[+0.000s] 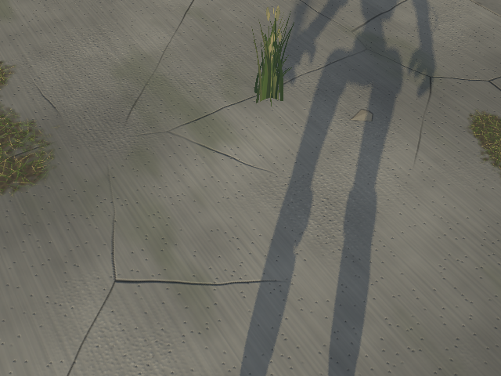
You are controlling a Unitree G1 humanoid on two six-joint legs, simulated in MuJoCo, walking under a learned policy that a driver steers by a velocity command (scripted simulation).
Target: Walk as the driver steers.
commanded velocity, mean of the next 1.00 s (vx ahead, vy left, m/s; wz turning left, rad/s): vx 0.06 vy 0.00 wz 0.23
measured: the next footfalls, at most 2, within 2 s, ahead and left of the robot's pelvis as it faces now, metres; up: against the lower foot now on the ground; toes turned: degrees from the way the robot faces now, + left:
right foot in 0.24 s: +0.06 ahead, -0.13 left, +0.00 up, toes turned +12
left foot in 0.70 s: +0.03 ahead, +0.13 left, +0.00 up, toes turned +20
